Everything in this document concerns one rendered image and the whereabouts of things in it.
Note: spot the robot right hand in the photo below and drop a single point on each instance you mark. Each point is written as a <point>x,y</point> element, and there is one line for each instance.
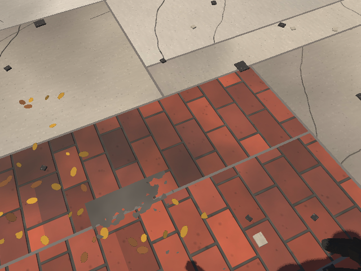
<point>346,248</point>

